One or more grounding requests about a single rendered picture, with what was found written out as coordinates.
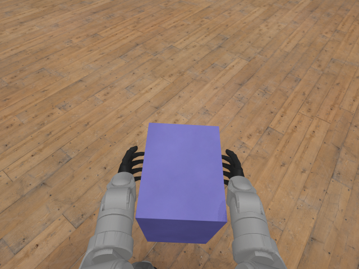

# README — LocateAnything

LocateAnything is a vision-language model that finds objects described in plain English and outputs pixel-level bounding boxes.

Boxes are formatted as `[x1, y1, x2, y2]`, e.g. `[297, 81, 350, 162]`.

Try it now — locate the robot right hand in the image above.
[222, 149, 245, 185]

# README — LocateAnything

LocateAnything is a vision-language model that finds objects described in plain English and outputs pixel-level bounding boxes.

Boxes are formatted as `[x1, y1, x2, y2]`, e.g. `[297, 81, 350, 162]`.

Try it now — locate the carton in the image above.
[135, 123, 227, 244]

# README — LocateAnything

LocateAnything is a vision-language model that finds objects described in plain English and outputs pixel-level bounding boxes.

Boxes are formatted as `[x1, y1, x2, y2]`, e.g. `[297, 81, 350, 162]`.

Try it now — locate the robot left forearm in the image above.
[79, 172, 136, 269]

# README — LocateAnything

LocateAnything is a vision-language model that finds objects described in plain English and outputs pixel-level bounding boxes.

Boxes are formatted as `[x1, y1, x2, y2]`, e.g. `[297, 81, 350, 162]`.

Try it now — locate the robot right forearm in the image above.
[226, 176, 287, 269]

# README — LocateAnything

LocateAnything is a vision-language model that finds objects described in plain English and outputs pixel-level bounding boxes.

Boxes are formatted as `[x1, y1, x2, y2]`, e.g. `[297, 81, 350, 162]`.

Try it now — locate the robot left hand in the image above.
[118, 146, 145, 181]

